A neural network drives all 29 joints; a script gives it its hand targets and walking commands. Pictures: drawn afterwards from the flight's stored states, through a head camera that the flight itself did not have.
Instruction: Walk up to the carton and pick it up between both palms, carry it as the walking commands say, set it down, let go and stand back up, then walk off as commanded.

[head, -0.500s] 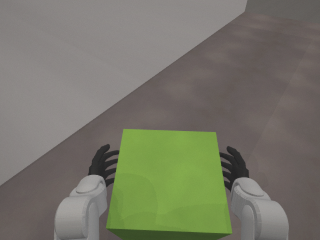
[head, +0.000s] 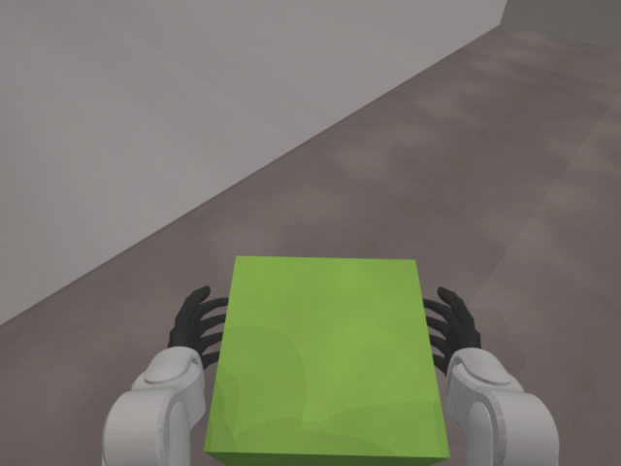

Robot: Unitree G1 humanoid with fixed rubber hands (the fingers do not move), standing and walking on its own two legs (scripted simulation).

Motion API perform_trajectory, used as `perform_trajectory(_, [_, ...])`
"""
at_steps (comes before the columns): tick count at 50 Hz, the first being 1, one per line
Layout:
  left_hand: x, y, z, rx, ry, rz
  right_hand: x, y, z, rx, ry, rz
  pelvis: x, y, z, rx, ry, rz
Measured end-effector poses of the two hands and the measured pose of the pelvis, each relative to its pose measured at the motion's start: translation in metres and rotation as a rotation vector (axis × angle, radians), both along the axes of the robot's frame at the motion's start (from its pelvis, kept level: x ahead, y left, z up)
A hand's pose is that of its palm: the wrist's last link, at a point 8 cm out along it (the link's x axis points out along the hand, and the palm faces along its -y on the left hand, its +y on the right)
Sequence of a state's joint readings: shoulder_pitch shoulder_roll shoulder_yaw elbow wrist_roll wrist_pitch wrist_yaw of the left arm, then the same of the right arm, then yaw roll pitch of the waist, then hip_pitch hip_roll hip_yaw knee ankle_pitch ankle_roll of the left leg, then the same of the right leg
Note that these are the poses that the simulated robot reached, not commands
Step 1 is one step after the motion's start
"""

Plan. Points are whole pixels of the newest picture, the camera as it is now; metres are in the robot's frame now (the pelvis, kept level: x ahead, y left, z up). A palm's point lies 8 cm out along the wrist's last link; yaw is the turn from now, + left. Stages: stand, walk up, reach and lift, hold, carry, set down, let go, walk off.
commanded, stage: carry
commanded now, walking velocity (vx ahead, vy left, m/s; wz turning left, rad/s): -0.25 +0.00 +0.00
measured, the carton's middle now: (321, 377) +0.24 +0.00 +0.01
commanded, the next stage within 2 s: none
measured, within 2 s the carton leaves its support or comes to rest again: neither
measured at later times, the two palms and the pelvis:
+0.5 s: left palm out of the picture +0.03 +0.15 +0.08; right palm out of the picture +0.03 -0.15 +0.09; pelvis -0.20 +0.00 +0.00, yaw -1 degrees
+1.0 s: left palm out of the picture -0.15 +0.09 +0.10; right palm out of the picture -0.17 -0.21 +0.08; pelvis -0.39 -0.04 +0.00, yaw -3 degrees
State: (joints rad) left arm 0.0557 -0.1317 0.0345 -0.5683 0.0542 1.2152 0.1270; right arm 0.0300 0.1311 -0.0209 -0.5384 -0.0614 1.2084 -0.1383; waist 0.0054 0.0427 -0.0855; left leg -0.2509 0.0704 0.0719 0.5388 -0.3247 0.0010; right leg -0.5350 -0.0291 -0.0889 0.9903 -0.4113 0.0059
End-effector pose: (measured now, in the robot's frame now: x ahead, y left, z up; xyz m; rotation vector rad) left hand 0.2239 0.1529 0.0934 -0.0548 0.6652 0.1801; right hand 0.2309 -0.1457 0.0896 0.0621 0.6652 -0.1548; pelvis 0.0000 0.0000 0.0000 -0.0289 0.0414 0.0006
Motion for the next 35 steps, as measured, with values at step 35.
perform_trajectory(35, [-0.262, -0.022, 0.007, -0.021, -0.049, -0.040, -0.276, -0.022, 0.013, -0.033, -0.047, -0.035, -0.274, -0.015, 0.000, -0.016, 0.029, -0.030])
